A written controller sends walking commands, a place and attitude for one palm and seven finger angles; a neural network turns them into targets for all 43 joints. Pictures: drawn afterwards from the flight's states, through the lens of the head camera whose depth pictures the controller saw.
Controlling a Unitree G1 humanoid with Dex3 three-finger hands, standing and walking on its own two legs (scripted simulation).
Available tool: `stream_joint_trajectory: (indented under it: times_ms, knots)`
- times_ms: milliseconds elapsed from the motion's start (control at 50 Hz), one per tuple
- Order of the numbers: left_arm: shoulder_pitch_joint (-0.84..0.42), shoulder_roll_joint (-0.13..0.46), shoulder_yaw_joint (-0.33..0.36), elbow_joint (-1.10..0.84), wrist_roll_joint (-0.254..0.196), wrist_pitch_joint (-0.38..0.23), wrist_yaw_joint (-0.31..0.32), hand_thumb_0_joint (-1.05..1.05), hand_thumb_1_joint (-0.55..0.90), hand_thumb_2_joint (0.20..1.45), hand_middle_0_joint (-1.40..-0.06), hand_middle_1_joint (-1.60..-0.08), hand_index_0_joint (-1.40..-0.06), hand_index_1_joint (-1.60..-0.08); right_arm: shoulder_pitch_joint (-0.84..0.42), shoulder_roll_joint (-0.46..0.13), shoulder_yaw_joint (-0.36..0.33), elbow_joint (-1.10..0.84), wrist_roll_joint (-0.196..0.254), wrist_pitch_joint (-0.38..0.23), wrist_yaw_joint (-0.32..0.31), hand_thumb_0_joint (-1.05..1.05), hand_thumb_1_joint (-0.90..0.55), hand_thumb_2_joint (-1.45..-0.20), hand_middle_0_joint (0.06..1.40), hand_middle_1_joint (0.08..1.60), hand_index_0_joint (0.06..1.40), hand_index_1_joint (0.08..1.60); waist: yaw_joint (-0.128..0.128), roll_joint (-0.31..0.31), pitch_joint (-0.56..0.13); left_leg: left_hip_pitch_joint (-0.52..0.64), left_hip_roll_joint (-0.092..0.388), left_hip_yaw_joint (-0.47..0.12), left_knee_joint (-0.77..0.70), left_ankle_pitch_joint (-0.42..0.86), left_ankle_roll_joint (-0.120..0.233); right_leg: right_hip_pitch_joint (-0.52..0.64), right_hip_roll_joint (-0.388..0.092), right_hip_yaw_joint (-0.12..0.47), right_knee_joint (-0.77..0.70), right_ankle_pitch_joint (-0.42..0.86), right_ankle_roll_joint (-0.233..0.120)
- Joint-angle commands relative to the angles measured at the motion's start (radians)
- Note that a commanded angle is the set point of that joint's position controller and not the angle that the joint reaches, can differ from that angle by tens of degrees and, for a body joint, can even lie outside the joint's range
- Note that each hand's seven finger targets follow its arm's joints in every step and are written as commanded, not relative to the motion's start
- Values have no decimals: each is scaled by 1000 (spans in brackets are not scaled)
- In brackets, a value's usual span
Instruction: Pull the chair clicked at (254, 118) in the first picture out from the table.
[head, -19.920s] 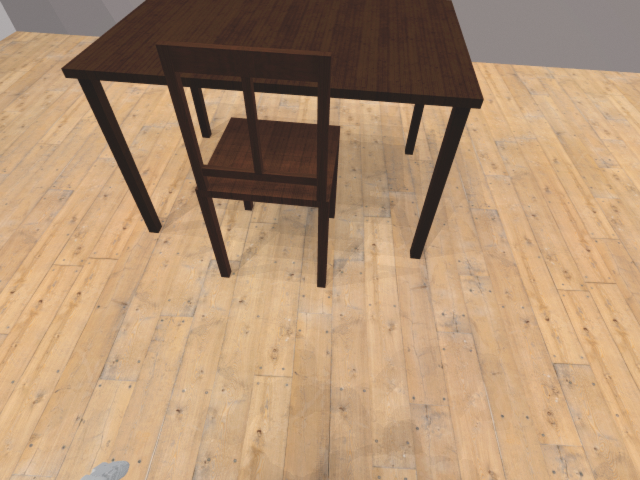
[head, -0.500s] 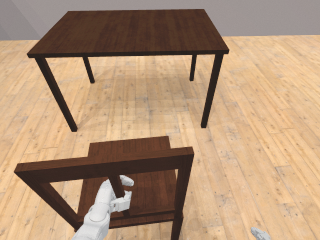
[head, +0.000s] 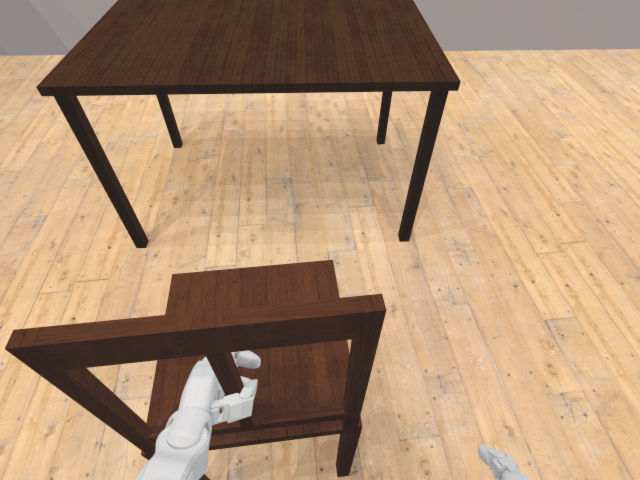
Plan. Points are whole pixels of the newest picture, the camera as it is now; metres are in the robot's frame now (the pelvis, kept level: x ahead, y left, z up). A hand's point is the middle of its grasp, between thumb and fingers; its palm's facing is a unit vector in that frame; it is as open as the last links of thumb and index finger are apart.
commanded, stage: open the thumb and straighten the fingers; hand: left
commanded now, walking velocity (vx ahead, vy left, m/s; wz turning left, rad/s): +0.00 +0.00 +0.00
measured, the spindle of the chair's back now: (234, 390) +0.27 +0.13 -0.09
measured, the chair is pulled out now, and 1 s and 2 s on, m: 0.69 0.69 0.69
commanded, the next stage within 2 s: draw the fingers out of the gap in 0.66 s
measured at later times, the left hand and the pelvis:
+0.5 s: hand (241, 392) +0.26 +0.12 -0.07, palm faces -0.06 -0.99 -0.14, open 15.5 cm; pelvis +0.02 -0.01 -0.03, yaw +1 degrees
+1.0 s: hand (230, 431) +0.21 +0.13 -0.07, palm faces -0.06 -0.99 -0.14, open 17.5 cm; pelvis +0.02 +0.00 -0.04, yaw +2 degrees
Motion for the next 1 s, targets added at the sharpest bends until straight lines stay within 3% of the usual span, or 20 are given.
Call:
stream_joint_trajectory:
  times_ms: [0,20,40,60,100,140,160,240,380,440,500,600,620,680,700,720,740,820,900,980]
  knots:
    - [-180,117,67,-311,-11,-56,-57,0,296,608,-500,-1450,-500,-1450,-103,-137,-61,-186,16,-80,24,0,-900,-900,200,300,200,300,5,10,-175,-23,-3,20,6,-13,43,-45,-2,-37,-13,47,-45]
    - [-189,96,42,-355,-6,-59,-62,0,175,550,-500,-1450,-500,-1450,-101,-128,-56,-197,13,-91,28,0,-900,-900,200,300,200,300,5,66,-191,-22,-8,21,19,-7,40,-59,1,-43,2,44,-51]
    - [-162,80,28,-368,-3,-53,-67,0,54,492,-500,-1450,-500,-1450,-96,-124,-56,-207,14,-100,32,0,-900,-900,200,300,200,300,7,81,-202,-26,-8,21,33,-9,39,-75,5,-45,13,37,-52]
    - [-151,80,18,-383,0,-42,-69,0,-67,433,-500,-1450,-500,-1450,-88,-128,-59,-210,16,-106,37,0,-900,-900,200,300,200,300,-4,76,-201,-37,-6,15,44,-6,39,-88,9,-47,21,37,-54]
    - [-75,96,49,-367,0,-10,-65,0,-308,317,-500,-1450,-500,-1450,-78,-139,-63,-224,13,-114,42,0,-900,-900,200,300,200,300,11,33,-198,-80,-8,7,66,-23,39,-114,12,-52,50,24,-49]
    - [-134,137,83,-416,-2,16,-58,0,-550,200,-450,-1305,-450,-1305,-78,-150,-67,-235,13,-115,38,0,-900,-900,200,300,200,300,4,9,-238,-94,-13,9,91,-35,40,-130,14,-46,71,15,-44]
    - [-105,123,77,-410,-6,34,-58,0,-550,200,-425,-1232,-425,-1232,-76,-151,-68,-243,12,-120,34,0,-900,-900,200,300,200,300,7,-23,-230,-107,-12,5,97,-35,42,-136,17,-51,80,16,-43]
    - [-61,87,53,-491,-12,71,-63,0,-550,200,-325,-942,-325,-942,-68,-151,-66,-273,9,-140,27,0,-900,-900,200,300,200,300,3,-42,-282,-114,-16,6,142,16,44,-152,18,-54,126,75,-38]
    - [-9,123,74,-572,-8,114,-74,0,-550,200,-150,-435,-150,-435,-42,-156,-64,-285,0,-160,10,0,-900,-900,200,300,200,300,-10,-79,-288,-145,-21,-2,209,81,49,-178,19,-57,181,161,-30]
    - [32,126,77,-590,-3,132,-82,0,-550,200,-75,-218,-75,-218,-38,-152,-59,-296,-2,-163,8,0,-900,-900,200,300,200,300,-7,-72,-277,-164,-24,-2,232,88,50,-195,17,-57,196,173,-28]
    - [61,139,84,-653,-2,141,-91,0,-550,200,0,0,0,0,-31,-148,-59,-307,-5,-168,4,0,-900,-900,200,300,200,300,-2,-22,-314,-151,-27,-1,252,130,49,-181,14,-56,215,217,-32]
    - [136,127,65,-715,-9,160,-97,0,-550,200,0,0,0,0,-22,-145,-58,-320,-7,-179,0,0,-900,-900,200,300,200,300,-9,-28,-325,-159,-27,-8,280,164,49,-187,12,-62,232,260,-29]
    - [154,136,74,-716,-10,165,-96,0,-550,200,0,0,0,0,-17,-146,-59,-321,-7,-180,-1,0,-900,-900,200,300,200,300,-11,-60,-318,-168,-25,-9,284,159,50,-189,13,-65,234,262,-27]
    - [149,127,54,-734,-6,178,-100,0,-550,200,0,0,0,0,-17,-149,-58,-324,-6,-180,-5,0,-900,-900,200,300,200,300,-20,-45,-294,-183,-29,-9,292,140,51,-212,12,-64,234,240,-25]
    - [151,152,75,-741,-2,179,-96,0,-550,200,0,0,0,0,-13,-151,-60,-324,-6,-180,-6,0,-900,-900,200,300,200,300,-16,-31,-296,-184,-28,-13,292,139,50,-218,13,-66,239,227,-27]
    - [153,133,52,-763,2,181,-96,0,-550,200,0,0,0,0,-15,-149,-58,-329,-8,-181,-7,0,-900,-900,200,300,200,300,-15,-9,-306,-176,-28,-14,292,140,49,-222,13,-68,244,216,-29]
    - [224,178,113,-736,2,186,-92,0,-550,200,0,0,0,0,-16,-147,-62,-333,-8,-179,-8,0,-900,-900,200,300,200,300,5,-15,-301,-195,-28,-15,293,135,47,-217,13,-71,248,204,-32]
    - [323,126,51,-839,3,187,-88,0,-550,200,0,0,0,0,-28,-134,-60,-364,-4,-183,-6,0,-900,-900,200,300,200,300,10,4,-314,-191,-27,-15,294,141,47,-219,12,-74,257,193,-36]
    - [376,115,19,-912,10,188,-75,0,-550,200,0,0,0,0,-26,-130,-61,-373,-6,-192,-10,0,-900,-900,200,300,200,300,-4,-1,-298,-203,-26,-27,304,118,48,-248,15,-81,264,156,-35]
    - [461,120,20,-942,22,190,-63,0,-550,200,0,0,0,0,-31,-127,-62,-380,-7,-193,-16,0,-900,-900,200,300,200,300,0,-31,-270,-239,-29,-33,310,70,48,-275,20,-84,270,98,-36]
